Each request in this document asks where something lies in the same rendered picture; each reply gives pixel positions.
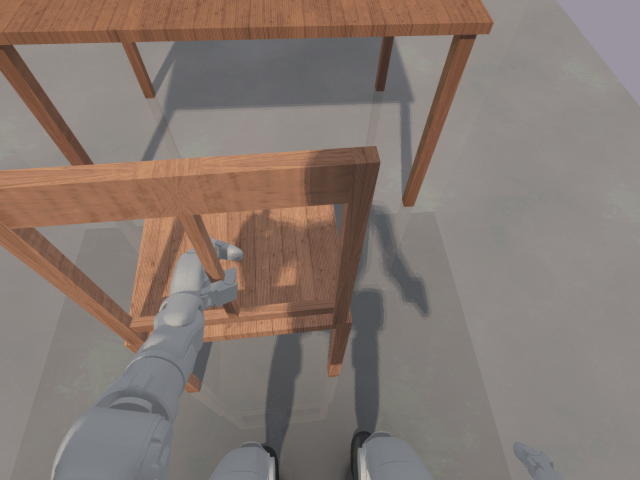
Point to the chair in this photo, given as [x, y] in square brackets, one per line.
[296, 275]

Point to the robot left forearm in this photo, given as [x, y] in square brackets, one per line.
[159, 372]

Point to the right robot shin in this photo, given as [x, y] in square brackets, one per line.
[378, 434]

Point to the right robot hand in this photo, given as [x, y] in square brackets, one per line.
[539, 465]

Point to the left robot thigh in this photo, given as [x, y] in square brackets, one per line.
[248, 463]

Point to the table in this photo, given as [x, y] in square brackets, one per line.
[24, 22]

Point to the left robot upper arm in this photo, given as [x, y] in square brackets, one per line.
[115, 444]

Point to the left robot hand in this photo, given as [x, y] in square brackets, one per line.
[190, 277]

